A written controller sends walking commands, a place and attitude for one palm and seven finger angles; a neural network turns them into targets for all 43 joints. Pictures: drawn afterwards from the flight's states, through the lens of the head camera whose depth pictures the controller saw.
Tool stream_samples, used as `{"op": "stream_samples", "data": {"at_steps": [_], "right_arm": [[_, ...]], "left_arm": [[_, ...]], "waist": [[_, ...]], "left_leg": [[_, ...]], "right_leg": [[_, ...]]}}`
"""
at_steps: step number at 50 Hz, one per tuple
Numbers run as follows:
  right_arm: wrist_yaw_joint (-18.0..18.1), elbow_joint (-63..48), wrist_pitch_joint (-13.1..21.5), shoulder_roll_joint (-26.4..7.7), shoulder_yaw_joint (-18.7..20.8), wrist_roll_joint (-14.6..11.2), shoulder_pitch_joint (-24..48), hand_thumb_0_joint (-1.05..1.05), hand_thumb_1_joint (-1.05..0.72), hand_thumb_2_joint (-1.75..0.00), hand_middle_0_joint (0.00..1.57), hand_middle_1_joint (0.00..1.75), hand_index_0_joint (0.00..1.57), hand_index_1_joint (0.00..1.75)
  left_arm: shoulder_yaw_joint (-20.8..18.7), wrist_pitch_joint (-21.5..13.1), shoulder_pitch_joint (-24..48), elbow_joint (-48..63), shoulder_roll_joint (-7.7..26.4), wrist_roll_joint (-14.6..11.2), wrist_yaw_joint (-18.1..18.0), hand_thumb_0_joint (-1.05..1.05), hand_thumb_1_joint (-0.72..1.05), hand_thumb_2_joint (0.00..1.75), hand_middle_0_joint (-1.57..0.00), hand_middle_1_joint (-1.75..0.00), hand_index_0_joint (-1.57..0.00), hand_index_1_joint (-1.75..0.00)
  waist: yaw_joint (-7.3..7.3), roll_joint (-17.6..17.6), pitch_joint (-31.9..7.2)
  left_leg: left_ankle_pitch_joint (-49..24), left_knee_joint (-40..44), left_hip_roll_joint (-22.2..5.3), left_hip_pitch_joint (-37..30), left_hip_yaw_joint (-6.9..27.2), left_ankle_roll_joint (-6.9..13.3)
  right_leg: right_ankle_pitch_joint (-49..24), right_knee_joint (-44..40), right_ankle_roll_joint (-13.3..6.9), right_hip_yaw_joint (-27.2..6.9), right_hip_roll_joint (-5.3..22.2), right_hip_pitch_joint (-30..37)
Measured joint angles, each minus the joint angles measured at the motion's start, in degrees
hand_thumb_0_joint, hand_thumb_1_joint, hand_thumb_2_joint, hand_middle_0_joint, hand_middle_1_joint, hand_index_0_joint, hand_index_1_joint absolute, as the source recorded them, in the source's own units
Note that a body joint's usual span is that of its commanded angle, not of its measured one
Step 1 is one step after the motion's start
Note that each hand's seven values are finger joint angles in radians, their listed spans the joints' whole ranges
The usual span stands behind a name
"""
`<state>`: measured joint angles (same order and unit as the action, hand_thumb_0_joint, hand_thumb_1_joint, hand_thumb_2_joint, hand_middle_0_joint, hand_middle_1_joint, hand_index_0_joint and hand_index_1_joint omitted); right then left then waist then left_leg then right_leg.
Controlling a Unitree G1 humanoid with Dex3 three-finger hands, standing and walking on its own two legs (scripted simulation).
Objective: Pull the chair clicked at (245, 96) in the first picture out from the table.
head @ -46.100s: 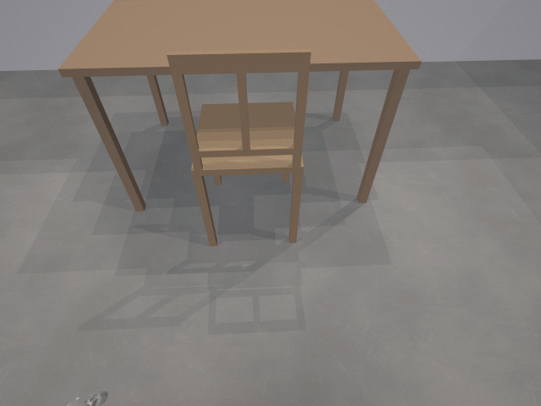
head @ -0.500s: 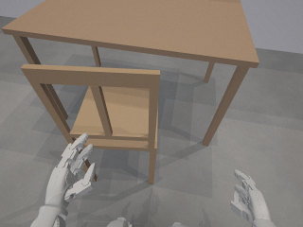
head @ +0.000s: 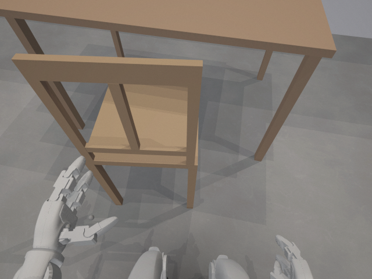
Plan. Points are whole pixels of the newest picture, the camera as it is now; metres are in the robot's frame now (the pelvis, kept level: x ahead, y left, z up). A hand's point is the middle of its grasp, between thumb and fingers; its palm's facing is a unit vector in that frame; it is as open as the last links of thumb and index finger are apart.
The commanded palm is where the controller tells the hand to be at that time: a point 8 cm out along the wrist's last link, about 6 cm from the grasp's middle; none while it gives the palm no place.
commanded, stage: raise the hand toward the chair's back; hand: left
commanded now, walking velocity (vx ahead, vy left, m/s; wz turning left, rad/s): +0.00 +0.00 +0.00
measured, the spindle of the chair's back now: (127, 120) +0.49 +0.18 +0.01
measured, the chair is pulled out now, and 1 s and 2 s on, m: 0.16 0.16 0.16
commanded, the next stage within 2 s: aim the fingers beside a spindle in 1.26 s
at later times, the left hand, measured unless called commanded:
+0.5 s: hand (72, 212) +0.24 +0.22 +0.05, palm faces +0.00 -1.00 -0.05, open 16.6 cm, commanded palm +0.22 +0.28 +0.05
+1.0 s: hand (69, 200) +0.26 +0.23 +0.06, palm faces -0.01 -1.00 -0.05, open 16.9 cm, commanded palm +0.24 +0.29 +0.06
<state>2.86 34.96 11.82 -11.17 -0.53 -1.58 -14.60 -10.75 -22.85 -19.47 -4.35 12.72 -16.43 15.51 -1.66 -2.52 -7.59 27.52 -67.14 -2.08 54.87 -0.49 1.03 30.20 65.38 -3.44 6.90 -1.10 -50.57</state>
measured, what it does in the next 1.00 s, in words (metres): stands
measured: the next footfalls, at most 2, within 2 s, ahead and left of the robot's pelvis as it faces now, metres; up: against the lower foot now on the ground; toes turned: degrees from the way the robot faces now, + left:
none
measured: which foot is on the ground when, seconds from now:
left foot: down 0.00-1.00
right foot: down 0.00-1.00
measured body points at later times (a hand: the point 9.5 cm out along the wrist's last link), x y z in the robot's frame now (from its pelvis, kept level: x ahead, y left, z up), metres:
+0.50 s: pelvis +0.01 +0.03 +0.01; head +0.08 +0.04 +0.45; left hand +0.23 +0.28 +0.05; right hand +0.21 -0.20 -0.06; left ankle +0.05 +0.11 -0.65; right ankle +0.02 -0.09 -0.65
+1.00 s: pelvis +0.02 +0.03 +0.01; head +0.08 +0.04 +0.46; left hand +0.25 +0.28 +0.06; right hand +0.18 -0.22 -0.06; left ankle +0.05 +0.11 -0.65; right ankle +0.02 -0.09 -0.65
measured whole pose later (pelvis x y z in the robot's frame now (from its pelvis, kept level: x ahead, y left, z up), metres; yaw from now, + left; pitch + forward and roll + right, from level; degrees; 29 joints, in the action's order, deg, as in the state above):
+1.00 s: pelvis +0.02 +0.03 +0.01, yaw +0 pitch +15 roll -3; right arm 2.0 31.5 10.1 -14.8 -0.3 -1.8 -14.6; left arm -12.7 -22.1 -17.1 -5.1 15.8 -16.5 16.5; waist -2.1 -2.2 -7.7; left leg 27.6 -63.5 -0.8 50.8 -1.1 3.1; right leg 29.2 60.2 -1.2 6.2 -0.3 -45.6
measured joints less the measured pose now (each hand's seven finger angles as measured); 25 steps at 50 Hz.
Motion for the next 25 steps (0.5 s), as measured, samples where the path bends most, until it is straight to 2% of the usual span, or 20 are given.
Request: {"op": "stream_samples", "data": {"at_steps": [4, 10, 16, 25], "right_arm": [[-0.19, 0.16, -0.02, -1.71, 1.24, 0.06, -0.65, 0.01, -0.9, -0.9, 0.21, 0.3, 0.21, 0.3], [-0.25, -1.22, 0.02, -3.43, 2.35, 0.07, 0.59, 0.01, -0.9, -0.9, 0.21, 0.3, 0.2, 0.3], [-0.58, -3.38, -0.58, -3.16, 1.83, 0.22, 2.66, 0.01, -0.9, -0.9, 0.2, 0.3, 0.2, 0.3], [-0.89, -5.88, -1.83, -1.77, -0.64, 0.24, 3.76, 0.01, -0.9, -0.9, 0.21, 0.3, 0.21, 0.3]], "left_arm": [[0.07, -1.98, -0.85, -0.07, -0.09, 0.5, -0.68, 0.01, 0.03, 0.53, -0.11, -0.16, -0.11, -0.16], [1.31, -2.49, -2.13, 1.46, 0.22, 1.11, -1.21, 0.0, -0.11, 0.47, -0.1, -0.14, -0.1, -0.14], [1.65, -2.46, -2.0, 2.93, 0.49, 1.75, -2.28, 0.0, -0.25, 0.41, -0.09, -0.12, -0.09, -0.12], [1.32, 0.13, -0.39, 2.73, 1.52, 1.74, -1.1, 0.0, -0.43, 0.33, -0.07, -0.09, -0.07, -0.09]], "waist": [[-0.37, 0.19, -0.17], [-0.35, 0.71, -0.17], [0.23, 1.06, -0.36], [1.11, 0.62, -0.31]], "left_leg": [[0.17, 0.48, 0.35, -0.32, -0.55, 0.62], [0.65, 0.3, 0.77, -0.37, -0.84, 1.38], [0.81, 0.43, 1.13, -0.89, -0.63, 1.8], [0.68, 1.17, 1.43, -2.03, -0.12, 2.13]], "right_leg": [[0.02, -0.5, 0.61, -0.55, 0.33, 0.27], [0.26, -0.66, 1.36, -0.83, 0.73, 0.52], [0.27, -1.29, 1.84, -0.63, 1.01, 1.45], [-0.11, -2.79, 2.25, -0.15, 1.16, 3.16]]}}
